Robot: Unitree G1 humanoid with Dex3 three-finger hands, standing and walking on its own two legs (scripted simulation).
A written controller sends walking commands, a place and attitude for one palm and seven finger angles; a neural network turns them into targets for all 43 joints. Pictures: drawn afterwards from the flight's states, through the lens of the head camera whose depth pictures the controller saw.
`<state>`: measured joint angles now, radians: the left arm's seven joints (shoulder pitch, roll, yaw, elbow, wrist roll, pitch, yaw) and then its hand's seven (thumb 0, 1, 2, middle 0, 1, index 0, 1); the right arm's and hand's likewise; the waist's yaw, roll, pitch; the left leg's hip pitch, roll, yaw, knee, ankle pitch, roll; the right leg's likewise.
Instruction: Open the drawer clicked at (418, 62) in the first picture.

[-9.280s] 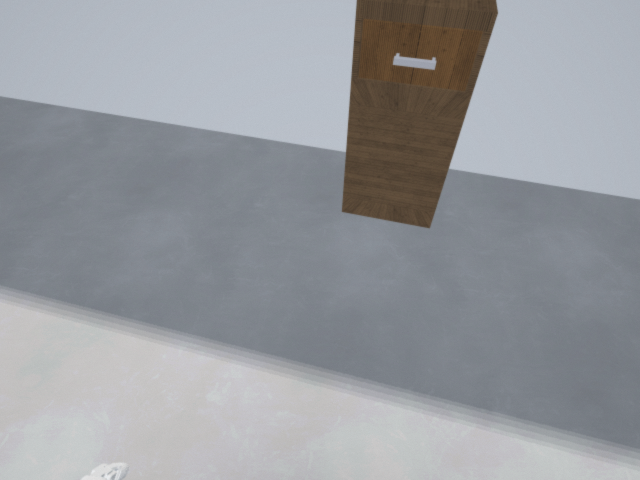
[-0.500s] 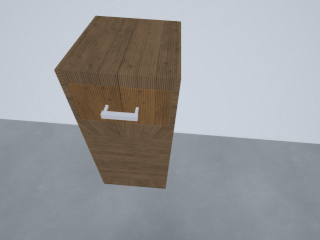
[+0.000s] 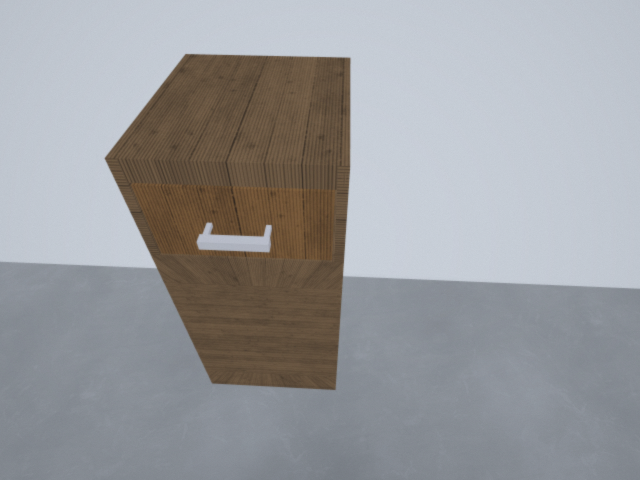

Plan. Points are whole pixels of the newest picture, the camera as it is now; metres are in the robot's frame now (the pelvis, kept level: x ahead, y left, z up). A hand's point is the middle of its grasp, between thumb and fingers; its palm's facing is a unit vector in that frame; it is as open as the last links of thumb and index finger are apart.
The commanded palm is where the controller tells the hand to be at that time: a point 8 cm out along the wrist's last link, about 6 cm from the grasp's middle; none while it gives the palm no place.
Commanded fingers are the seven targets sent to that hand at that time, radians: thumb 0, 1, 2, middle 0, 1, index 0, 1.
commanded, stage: come to a stop and stand still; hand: left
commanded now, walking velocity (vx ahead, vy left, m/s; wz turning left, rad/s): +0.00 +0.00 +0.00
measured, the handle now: (236, 235) +0.53 +0.18 -0.03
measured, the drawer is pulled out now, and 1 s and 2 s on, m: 0.00 0.00 0.00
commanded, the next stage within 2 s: look again from close up in 0.42 s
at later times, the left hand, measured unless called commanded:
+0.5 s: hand out of the picture +0.00 +0.17 -0.17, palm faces +0.00 -0.99 -0.16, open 7.3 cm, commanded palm none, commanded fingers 0.00 0.90 0.90 -0.20 -0.30 -0.20 -0.30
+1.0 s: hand out of the picture -0.04 +0.20 -0.17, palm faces +0.01 -0.99 -0.12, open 7.3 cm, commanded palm none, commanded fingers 0.00 0.90 0.90 -0.20 -0.30 -0.20 -0.30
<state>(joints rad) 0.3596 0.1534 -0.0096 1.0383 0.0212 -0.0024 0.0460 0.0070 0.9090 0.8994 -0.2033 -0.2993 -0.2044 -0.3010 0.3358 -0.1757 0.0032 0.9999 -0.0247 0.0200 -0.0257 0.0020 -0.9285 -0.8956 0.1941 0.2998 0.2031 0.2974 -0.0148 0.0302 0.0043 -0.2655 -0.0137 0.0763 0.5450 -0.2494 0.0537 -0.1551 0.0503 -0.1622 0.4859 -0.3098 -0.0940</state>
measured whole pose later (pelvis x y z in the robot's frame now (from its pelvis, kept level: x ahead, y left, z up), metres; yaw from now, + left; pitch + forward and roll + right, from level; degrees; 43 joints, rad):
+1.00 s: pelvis +0.00 +0.06 +0.01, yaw -2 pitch -2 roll -1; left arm 0.40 0.09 -0.02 1.11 0.02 0.00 0.05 0.00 0.91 0.90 -0.20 -0.30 -0.20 -0.30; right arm 0.32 -0.11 0.02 1.14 -0.01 0.00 -0.03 0.00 -0.91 -0.90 0.19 0.30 0.20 0.30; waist 0.01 -0.01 0.01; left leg -0.19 -0.08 0.14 0.38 -0.18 0.13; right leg -0.14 -0.01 -0.09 0.42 -0.25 -0.01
